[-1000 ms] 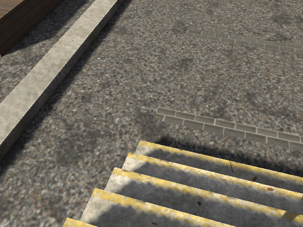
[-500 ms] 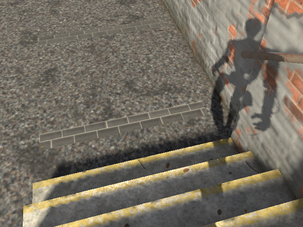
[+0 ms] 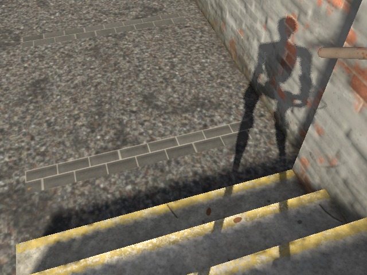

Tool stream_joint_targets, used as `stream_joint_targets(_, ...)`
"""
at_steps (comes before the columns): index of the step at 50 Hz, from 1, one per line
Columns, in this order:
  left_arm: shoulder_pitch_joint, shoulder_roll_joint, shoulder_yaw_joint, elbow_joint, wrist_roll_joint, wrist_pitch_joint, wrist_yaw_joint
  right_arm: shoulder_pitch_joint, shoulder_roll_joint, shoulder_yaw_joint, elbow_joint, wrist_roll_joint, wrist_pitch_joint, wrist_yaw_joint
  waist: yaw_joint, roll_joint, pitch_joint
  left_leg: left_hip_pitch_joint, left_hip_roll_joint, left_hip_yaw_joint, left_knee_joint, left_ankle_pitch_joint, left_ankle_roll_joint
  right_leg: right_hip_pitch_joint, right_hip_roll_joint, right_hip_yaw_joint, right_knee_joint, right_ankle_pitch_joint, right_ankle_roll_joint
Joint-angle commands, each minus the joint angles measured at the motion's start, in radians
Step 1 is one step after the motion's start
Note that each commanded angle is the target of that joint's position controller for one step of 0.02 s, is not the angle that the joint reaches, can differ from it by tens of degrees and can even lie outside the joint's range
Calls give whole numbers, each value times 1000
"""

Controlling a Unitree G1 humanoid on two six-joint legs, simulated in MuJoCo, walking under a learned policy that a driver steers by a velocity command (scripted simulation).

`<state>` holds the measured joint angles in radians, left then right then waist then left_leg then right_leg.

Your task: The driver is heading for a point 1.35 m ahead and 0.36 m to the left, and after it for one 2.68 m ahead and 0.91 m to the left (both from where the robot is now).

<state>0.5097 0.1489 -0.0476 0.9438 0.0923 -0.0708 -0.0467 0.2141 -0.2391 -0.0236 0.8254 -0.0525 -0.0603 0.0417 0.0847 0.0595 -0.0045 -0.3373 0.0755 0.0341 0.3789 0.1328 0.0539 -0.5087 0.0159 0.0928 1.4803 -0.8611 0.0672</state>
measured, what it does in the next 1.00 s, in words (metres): walks backwards: right foot 0.19 m higher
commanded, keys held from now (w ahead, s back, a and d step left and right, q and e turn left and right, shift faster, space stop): no key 1.00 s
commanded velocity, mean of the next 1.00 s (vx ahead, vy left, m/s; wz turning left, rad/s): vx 0.01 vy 0.00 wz -0.05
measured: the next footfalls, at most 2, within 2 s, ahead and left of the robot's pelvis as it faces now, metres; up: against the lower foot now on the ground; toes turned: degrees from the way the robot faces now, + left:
right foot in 0.70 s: -0.08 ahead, -0.10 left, +0.19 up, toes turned -2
left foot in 1.20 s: -0.16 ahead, +0.09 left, +0.19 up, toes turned -3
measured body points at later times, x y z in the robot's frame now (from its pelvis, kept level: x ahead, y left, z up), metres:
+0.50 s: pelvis +0.00 +0.03 -0.03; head -0.01 +0.06 +0.41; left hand +0.14 +0.25 -0.17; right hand -0.02 -0.20 -0.17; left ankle +0.07 +0.10 -0.76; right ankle -0.02 -0.11 -0.46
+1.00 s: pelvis -0.09 -0.04 +0.10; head -0.10 -0.07 +0.54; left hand -0.09 +0.20 -0.04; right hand -0.03 -0.30 -0.05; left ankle -0.08 +0.14 -0.49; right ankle -0.12 -0.10 -0.58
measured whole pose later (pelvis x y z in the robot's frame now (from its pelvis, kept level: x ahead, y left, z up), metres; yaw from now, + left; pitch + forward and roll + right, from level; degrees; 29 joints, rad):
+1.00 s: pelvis -0.09 -0.04 +0.10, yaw -1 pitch +0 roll +2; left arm 0.43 0.16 -0.03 0.91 -0.01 0.02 0.03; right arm 0.25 -0.24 -0.08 0.84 -0.04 0.12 -0.02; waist -0.02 0.04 -0.04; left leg -0.71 -0.16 -0.20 1.47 -0.10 -0.04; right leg -0.45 0.03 -0.04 1.04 -0.59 -0.10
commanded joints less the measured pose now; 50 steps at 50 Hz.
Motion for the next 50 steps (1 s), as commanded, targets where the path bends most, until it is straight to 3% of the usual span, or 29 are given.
stream_joint_targets(1,238,187,66,-46,-72,14,-55,336,-341,-97,4,-13,-4,48,-135,218,-388,866,336,-316,297,1199,392,-636,135,-38,805,-110,32)
stream_joint_targets(2,78,203,79,-97,-77,26,-31,360,-319,-90,21,-47,8,68,-174,99,-299,795,341,-331,254,1086,328,-769,138,1,820,-18,34)
stream_joint_targets(3,73,152,60,-143,-72,21,-9,221,-293,-59,11,-14,5,99,-84,114,-227,587,392,-472,183,646,322,-789,65,83,798,143,42)
stream_joint_targets(4,70,132,49,-139,-89,14,-5,126,-179,-8,-5,-1,-11,108,-33,3,-122,351,404,-446,106,409,243,-697,-14,134,661,272,42)
stream_joint_targets(5,105,79,19,-116,-95,15,-3,106,-98,28,-1,-27,-14,100,20,-65,-52,136,393,-367,40,320,179,-573,-58,158,602,367,43)
stream_joint_targets(6,186,42,10,-82,-99,25,-18,103,-53,48,30,-33,-23,90,68,-52,8,-23,305,-256,13,258,125,-448,-84,120,522,424,59)
stream_joint_targets(8,142,61,8,-121,-105,43,-41,117,-119,51,55,-1,-40,48,54,5,37,-126,190,-202,-40,26,42,-386,-40,16,543,320,98)
stream_joint_targets(9,55,80,6,-158,-99,39,-31,119,-107,60,40,-26,-42,21,-9,-40,22,-36,181,-237,-8,8,61,-509,-58,72,554,519,105)
stream_joint_targets(11,-14,109,11,-203,-117,26,-16,167,-160,56,41,-48,-43,2,-73,-19,-32,158,214,-252,28,112,72,-651,-44,115,537,550,120)
stream_joint_targets(17,-34,96,1,-225,-105,26,2,222,-103,79,66,-46,-32,28,-90,-5,5,181,215,-272,-24,-158,113,-714,-69,141,556,546,122)
stream_joint_targets(18,-270,142,65,-227,-109,113,109,273,-117,26,120,105,8,-25,-165,-125,-143,271,241,-267,54,99,149,-581,-21,-33,624,311,30)
stream_joint_targets(20,-322,80,47,-277,-109,171,149,293,-137,28,114,77,34,-52,-154,-47,-95,296,222,-253,64,190,185,-615,-2,-9,636,241,-25)
stream_joint_targets(23,-334,65,42,-260,-102,195,146,288,-112,28,114,47,54,-49,-145,53,-11,222,224,-263,19,-6,234,-626,15,-19,684,248,-57)
stream_joint_targets(24,-337,78,48,-257,-103,200,143,246,-135,22,88,45,60,-45,-123,92,-22,158,234,-243,-35,29,240,-538,15,-84,676,175,-71)
stream_joint_targets(29,-412,99,41,-269,-92,191,122,197,-152,13,47,27,85,-79,-143,53,-61,133,239,-208,-109,57,258,-382,26,-118,649,127,-74)
stream_joint_targets(31,-428,77,19,-303,-70,178,102,186,-180,-7,39,32,99,-95,-138,77,-96,172,196,-188,-159,-157,187,-300,-4,-118,381,-25,-116)
stream_joint_targets(33,-358,64,0,-293,-72,171,85,131,-211,-29,17,59,119,-93,-106,170,-83,-24,153,-96,-271,-225,121,18,30,-186,134,-125,-176)
stream_joint_targets(34,-364,61,-7,-309,-91,169,76,215,-206,-45,34,95,143,-94,-148,225,-39,-19,158,-147,-374,-458,90,38,98,-225,-112,-369,-211)
stream_joint_targets(35,-267,73,-4,-273,-105,168,64,245,-209,-60,42,103,164,-90,-111,166,57,-89,143,-147,-375,-636,24,96,132,-216,-345,-203,-251)
stream_joint_targets(36,-168,177,31,-227,-86,175,59,155,-139,-55,-25,103,154,-77,-16,-215,152,-407,14,-44,-25,-810,-68,191,-41,246,-621,-123,-349)
stream_joint_targets(37,38,223,38,-180,-69,160,83,-80,-159,-70,-127,50,136,-57,177,-467,231,-806,-90,-272,259,-1008,-72,241,-277,874,-962,-71,-415)
stream_joint_targets(38,73,155,14,-126,-61,132,118,-132,-172,-87,-127,61,112,-44,172,-258,302,-797,-108,-628,272,-788,-45,182,-267,952,-1028,56,-386)
stream_joint_targets(39,-65,157,10,-127,-41,124,141,-51,-116,-81,-125,102,102,-37,39,-212,273,-754,-159,-609,318,-638,-46,157,-267,810,-971,254,-352)
stream_joint_targets(40,-169,144,11,-128,-34,110,144,11,-106,-79,-92,95,108,-43,-54,-194,200,-602,-176,-543,430,-511,-58,72,-234,651,-874,423,-325)
stream_joint_targets(41,-262,117,8,-141,-49,97,131,91,-90,-82,-50,67,125,-51,-141,-172,131,-430,-211,-447,612,-378,-74,-66,-209,482,-763,559,-313)
stream_joint_targets(43,-372,70,8,-189,-90,91,89,152,-77,-87,-4,44,168,-55,-214,-153,41,-254,-278,-284,1008,-294,-100,-274,-176,288,-772,576,-281)
stream_joint_targets(46,-373,99,28,-185,-110,83,68,137,-49,-65,-3,26,186,-59,-235,-88,50,-293,-255,-212,1174,-228,-91,-252,-143,215,-820,414,-249)
stream_joint_targets(48,-259,118,44,-146,-114,63,75,107,-45,-56,-3,6,188,-59,-191,-60,33,-332,-243,-197,1159,-181,-99,-118,-139,173,-790,523,-255)
stream_joint_targets(50,-157,128,52,-116,-104,38,77,132,-69,-68,35,2,182,-73,-156,-120,-16,-324,-206,-221,1108,-250,-102,73,-152,151,-770,878,-259)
